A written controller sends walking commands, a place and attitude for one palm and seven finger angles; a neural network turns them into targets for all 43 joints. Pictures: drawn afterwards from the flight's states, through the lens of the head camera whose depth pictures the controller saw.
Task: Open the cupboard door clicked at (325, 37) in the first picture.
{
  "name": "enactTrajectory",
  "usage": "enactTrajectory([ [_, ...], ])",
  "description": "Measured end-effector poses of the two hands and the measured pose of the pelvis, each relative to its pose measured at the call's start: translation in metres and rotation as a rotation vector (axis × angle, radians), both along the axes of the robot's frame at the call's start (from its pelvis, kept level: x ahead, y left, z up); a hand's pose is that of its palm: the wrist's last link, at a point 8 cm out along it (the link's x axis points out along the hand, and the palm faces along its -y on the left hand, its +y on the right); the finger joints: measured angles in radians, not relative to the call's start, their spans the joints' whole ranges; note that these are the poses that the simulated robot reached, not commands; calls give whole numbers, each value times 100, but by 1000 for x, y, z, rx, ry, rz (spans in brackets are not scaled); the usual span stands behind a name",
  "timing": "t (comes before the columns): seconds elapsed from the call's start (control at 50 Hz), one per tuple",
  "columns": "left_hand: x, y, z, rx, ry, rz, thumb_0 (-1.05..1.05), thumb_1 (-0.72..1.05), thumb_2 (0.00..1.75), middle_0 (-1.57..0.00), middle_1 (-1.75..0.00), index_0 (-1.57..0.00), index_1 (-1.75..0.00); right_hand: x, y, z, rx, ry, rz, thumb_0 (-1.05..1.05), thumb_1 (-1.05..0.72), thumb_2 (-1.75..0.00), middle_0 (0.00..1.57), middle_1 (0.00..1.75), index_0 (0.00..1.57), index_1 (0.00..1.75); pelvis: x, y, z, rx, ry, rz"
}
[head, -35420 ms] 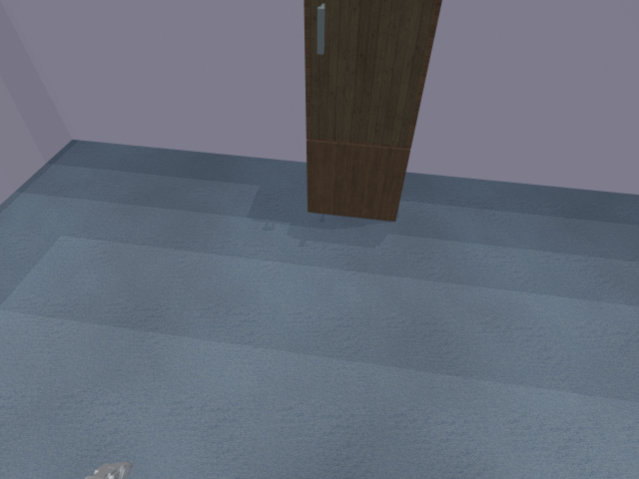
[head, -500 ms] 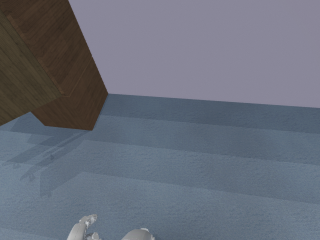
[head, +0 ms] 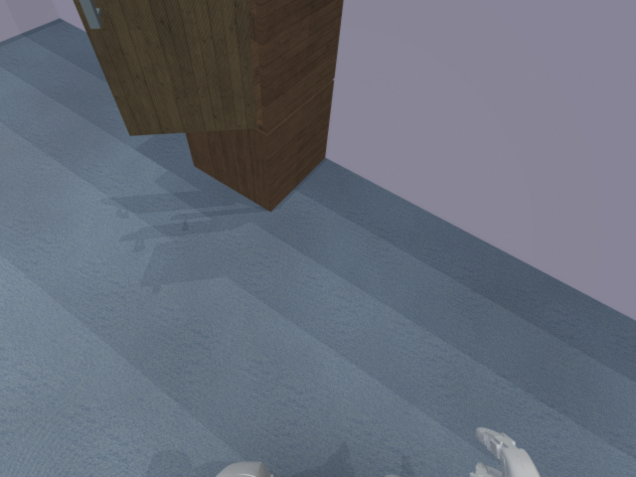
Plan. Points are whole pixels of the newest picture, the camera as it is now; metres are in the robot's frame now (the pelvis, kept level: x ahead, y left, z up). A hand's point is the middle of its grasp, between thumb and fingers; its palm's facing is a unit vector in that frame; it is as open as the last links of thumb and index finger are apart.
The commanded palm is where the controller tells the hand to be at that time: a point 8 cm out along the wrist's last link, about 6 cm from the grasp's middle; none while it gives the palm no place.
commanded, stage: turn to face it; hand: left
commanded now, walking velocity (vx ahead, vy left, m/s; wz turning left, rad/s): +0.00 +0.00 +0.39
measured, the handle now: out of the picture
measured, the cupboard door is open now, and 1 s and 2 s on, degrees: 44 44 44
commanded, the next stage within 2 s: take the last steps up to it in 0.54 s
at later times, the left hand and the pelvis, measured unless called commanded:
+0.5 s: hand out of the picture +0.10 +0.18 -0.14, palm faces +0.12 -0.97 -0.23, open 7.4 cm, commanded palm none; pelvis +0.01 -0.02 +0.02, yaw +7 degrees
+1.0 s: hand out of the picture -0.09 +0.12 -0.13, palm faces +0.43 -0.88 -0.22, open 7.4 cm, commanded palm none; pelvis +0.03 -0.02 +0.03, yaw +19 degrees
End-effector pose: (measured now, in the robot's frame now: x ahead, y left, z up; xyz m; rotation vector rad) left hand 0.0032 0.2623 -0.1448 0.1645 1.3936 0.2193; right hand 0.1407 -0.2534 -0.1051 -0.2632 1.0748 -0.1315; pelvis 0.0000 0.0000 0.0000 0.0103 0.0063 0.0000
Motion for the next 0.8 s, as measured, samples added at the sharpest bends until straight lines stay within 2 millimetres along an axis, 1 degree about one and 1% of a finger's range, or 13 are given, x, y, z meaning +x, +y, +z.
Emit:
enactTrajectory([
  [0.04, 4, 6, 4, -1, -4, 20, 0, 90, 90, -20, -30, -20, -30, 1, 10, 6, -11, 1, 16, 0, -91, -90, 20, 30, 20, 29, 2, 6, 5, -15, 1, 17],
  [0.1, 19, 11, 13, -12, -52, 31, 1, 91, 90, -20, -30, -20, -30, -4, 21, 11, -17, 29, 27, 0, -90, -90, 20, 30, 20, 30, 3, 13, 15, -30, 4, 38],
  [0.18, 40, 13, 23, -18, -124, 30, 0, 90, 90, -19, -30, -20, -30, -19, 32, 12, -4, 77, 28, 0, -90, -90, 20, 30, 21, 30, 5, 18, 23, -37, 9, 58],
  [0.26, 55, 10, 28, -18, -161, 26, 0, 90, 90, -20, -30, -20, -30, -40, 36, 8, 16, 128, 9, 0, -90, -90, 20, 30, 21, 30, 8, 16, 25, -35, 13, 72],
  [0.32, 63, 4, 30, -16, -174, 23, 0, 90, 90, -19, -30, -20, -30, -58, 35, 3, 30, 170, -9, 0, -90, -90, 20, 30, 21, 30, 9, 12, 25, -31, 14, 86],
  [0.38, 71, -6, 32, -14, -186, 21, 0, 90, 90, -19, -30, -20, -30, -77, 29, -4, 41, 220, -22, 0, -90, -90, 21, 30, 21, 30, 10, 5, 24, -24, 17, 102],
  [0.44, 79, -20, 35, -9, -205, 16, 0, 90, 90, -19, -30, -20, -30, -93, 19, -12, 55, 270, -33, 0, -90, -90, 21, 30, 21, 30, 9, -5, 22, -14, 20, 117],
  [0.5, 83, -36, 38, 4, -227, 14, 0, 90, 90, -20, -30, -20, -30, -104, 6, -23, 74, 308, -41, 1, -90, -90, 20, 30, 21, 30, 9, -18, 18, 2, 24, 129],
  [0.56, 78, -53, 40, 26, -244, 21, 0, 90, 90, -20, -30, -20, -30, -108, -8, -36, 95, 329, -43, 1, -90, -90, 20, 30, 21, 30, 9, -31, 13, 11, 18, 140],
  [0.6, 69, -63, 44, 30, -236, 31, 0, 90, 90, -20, -30, -20, -30, -104, -16, -37, 102, 337, -34, 1, -90, -90, 20, 30, 20, 30, 8, -38, 16, 17, 8, 163],
  [0.66, 50, -75, 47, 29, -218, 75, 0, 90, 90, -20, -30, -20, -30, -94, -25, -34, 101, 339, -9, 1, -91, -90, 20, 30, 20, 30, 9, -45, 20, 28, -9, 192],
  [0.74, 23, -75, 50, 52, -207, 151, -1, 93, 90, -20, -30, -20, -30, -75, -32, -30, 91, 327, 45, 1, -91, -90, 20, 30, 20, 29, 10, -53, 23, 32, -18, 233],
  [0.8, -3, -77, 49, 51, -178, 209, -1, 93, 90, -20, -30, -20, -30, -56, -32, -26, 79, 315, 96, 1, -91, -90, 20, 30, 20, 29, 12, -54, 25, 33, -17, 262],
])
